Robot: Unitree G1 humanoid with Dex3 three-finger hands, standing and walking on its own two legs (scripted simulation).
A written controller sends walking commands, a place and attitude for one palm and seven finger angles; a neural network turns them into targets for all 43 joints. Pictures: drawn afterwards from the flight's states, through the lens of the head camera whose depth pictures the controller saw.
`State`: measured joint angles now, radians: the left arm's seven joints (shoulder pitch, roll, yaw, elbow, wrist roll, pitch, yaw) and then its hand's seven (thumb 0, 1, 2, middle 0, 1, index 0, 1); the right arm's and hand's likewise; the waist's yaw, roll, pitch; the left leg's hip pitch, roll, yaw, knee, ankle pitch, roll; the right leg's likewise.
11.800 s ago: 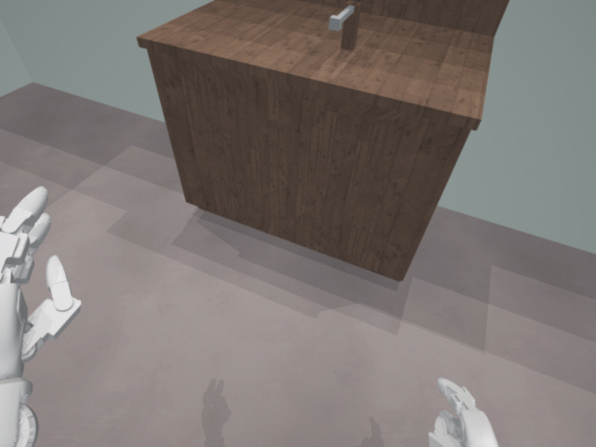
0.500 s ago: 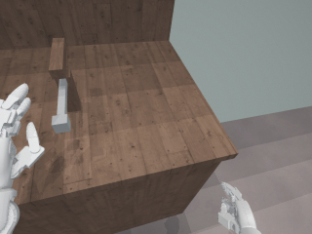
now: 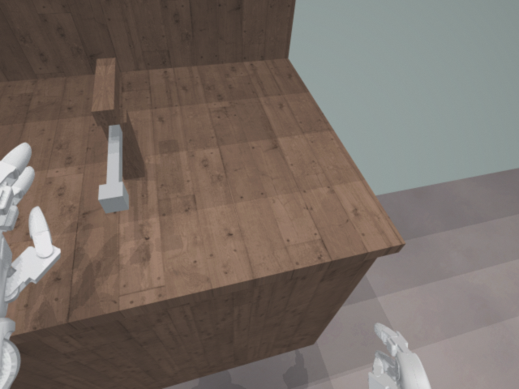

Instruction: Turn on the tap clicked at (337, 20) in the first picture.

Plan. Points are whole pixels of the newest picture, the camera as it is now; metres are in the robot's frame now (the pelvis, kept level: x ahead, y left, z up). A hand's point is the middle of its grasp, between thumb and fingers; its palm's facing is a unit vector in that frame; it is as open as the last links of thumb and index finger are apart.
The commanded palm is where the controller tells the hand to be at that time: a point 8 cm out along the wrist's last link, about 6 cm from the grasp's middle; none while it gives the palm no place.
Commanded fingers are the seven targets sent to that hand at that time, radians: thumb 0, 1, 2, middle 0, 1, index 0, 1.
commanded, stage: look again from close up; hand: left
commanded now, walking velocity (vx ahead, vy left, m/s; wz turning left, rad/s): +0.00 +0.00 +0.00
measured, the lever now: (114, 197) +0.31 +0.22 +0.15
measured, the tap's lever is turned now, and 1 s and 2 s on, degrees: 0 0 0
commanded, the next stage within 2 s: shuffle to correct the standing spot in 0.30 s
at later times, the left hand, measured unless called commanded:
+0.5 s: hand (76, 254) +0.22 +0.23 +0.16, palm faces +0.40 -0.84 -0.36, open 7.4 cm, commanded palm +0.17 +0.26 +0.17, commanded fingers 0.00 0.90 0.90 -0.20 -0.30 -0.20 -0.30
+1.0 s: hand (104, 301) +0.17 +0.17 +0.17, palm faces +0.34 -0.83 -0.45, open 7.4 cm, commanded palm +0.11 +0.22 +0.17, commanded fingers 0.00 0.90 0.90 -0.20 -0.30 -0.20 -0.30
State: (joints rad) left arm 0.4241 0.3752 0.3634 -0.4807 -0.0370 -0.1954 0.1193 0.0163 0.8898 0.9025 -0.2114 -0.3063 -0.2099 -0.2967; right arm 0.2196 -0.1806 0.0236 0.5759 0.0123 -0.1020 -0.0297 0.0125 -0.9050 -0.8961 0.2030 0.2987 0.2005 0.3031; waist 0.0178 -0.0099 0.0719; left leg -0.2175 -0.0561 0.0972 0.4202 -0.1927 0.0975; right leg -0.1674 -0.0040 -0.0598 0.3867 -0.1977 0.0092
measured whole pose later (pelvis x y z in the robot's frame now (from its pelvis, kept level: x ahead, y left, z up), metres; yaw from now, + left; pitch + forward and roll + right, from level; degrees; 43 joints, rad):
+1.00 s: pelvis -0.05 -0.06 -0.01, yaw -1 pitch +2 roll +0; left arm 0.50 0.40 0.41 -0.58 -0.07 -0.26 0.12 0.01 0.89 0.90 -0.21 -0.31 -0.21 -0.30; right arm 0.17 -0.19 -0.03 0.60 0.01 -0.09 -0.05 0.01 -0.91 -0.90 0.20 0.30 0.20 0.30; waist 0.02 -0.02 0.08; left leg -0.44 -0.02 0.00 0.82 -0.41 0.00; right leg -0.36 0.06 -0.08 0.47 -0.16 -0.09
